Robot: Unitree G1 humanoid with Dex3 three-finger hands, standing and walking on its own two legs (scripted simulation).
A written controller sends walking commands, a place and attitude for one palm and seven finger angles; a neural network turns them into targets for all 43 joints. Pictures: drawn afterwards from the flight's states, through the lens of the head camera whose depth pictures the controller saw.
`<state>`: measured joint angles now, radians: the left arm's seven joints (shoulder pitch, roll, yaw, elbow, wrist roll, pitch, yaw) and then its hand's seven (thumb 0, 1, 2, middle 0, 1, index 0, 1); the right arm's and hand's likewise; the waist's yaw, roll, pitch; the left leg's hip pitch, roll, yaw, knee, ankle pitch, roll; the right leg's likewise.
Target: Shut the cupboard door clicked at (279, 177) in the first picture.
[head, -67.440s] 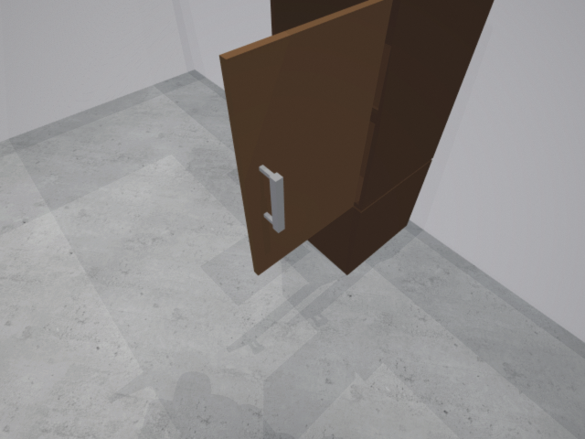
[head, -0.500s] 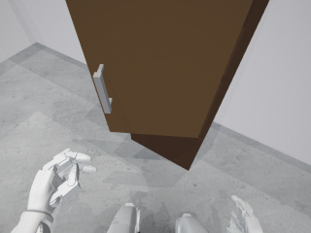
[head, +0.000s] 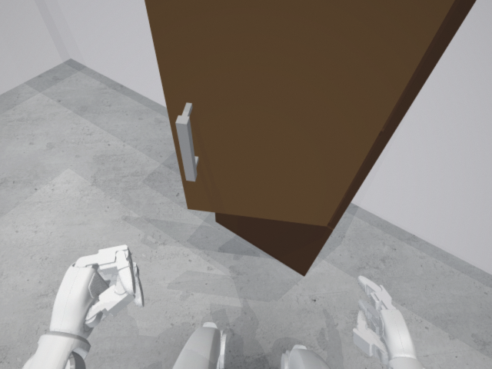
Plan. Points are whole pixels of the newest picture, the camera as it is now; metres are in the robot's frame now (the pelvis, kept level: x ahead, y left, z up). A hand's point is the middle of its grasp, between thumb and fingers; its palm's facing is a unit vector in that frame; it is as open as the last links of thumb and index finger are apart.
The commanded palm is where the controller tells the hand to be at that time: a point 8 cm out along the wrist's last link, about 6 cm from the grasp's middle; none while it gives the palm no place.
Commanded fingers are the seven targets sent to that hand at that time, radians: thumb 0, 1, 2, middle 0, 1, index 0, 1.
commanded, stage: raise the hand and make a fist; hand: left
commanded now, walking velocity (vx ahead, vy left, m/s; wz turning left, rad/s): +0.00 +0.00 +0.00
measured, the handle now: (189, 144) +0.49 +0.16 +0.05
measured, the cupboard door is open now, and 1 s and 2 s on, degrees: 26 26 26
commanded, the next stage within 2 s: bring the fist close to the handle in 0.62 s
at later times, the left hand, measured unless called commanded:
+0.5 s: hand (145, 284) +0.23 +0.17 +0.05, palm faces -0.04 -1.00 -0.03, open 3.1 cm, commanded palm +0.21 +0.22 +0.05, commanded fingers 0.00 0.90 0.90 -1.30 -1.50 -1.30 -1.50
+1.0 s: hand (162, 264) +0.26 +0.15 +0.05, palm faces -0.07 -1.00 -0.02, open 3.1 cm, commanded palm +0.25 +0.20 +0.05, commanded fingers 0.00 0.90 0.90 -1.30 -1.50 -1.30 -1.50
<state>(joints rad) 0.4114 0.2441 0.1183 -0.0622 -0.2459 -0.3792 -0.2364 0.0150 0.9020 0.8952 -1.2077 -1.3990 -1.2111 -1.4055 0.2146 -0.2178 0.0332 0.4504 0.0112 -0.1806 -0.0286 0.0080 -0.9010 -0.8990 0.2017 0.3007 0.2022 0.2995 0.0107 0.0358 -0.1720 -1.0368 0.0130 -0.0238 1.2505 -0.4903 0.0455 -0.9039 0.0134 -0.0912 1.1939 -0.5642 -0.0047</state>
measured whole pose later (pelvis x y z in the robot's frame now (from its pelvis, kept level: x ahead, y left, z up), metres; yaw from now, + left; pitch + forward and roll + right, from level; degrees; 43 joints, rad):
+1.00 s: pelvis +0.00 -0.02 -0.01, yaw +0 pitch +16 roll -3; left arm 0.23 0.24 0.10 0.05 -0.26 -0.37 -0.25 0.02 0.90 0.90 -1.30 -1.50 -1.30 -1.50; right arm 0.24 -0.24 0.03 0.49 0.02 -0.16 -0.04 0.01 -0.90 -0.90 0.20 0.30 0.20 0.30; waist 0.00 0.05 -0.18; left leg -1.06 0.03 -0.03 1.27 -0.50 0.02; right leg -0.93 0.03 -0.10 1.24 -0.59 -0.03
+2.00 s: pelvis +0.01 -0.03 +0.01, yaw -2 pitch +18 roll -1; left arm -0.29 0.21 0.15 0.62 -0.17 -0.46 -0.14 0.01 0.90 0.90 -1.30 -1.50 -1.30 -1.50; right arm 0.30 -0.25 0.00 0.59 0.02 -0.03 0.00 0.01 -0.90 -0.90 0.20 0.30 0.20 0.30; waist -0.05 0.03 -0.16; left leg -1.01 0.03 0.02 1.16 -0.46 0.01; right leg -0.93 0.03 -0.04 1.17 -0.55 -0.03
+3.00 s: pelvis -0.01 -0.02 -0.01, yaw -2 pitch +23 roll -3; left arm -0.83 0.37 0.21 1.11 -0.15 -0.45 -0.32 0.02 0.90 0.90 -1.30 -1.50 -1.30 -1.50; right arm 0.33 -0.27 0.01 0.66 0.02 -0.04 0.00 0.00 -0.90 -0.90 0.20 0.30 0.20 0.30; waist -0.13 0.05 -0.16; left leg -1.20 0.03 -0.01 1.27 -0.47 0.03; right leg -1.09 0.03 -0.07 1.25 -0.55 -0.03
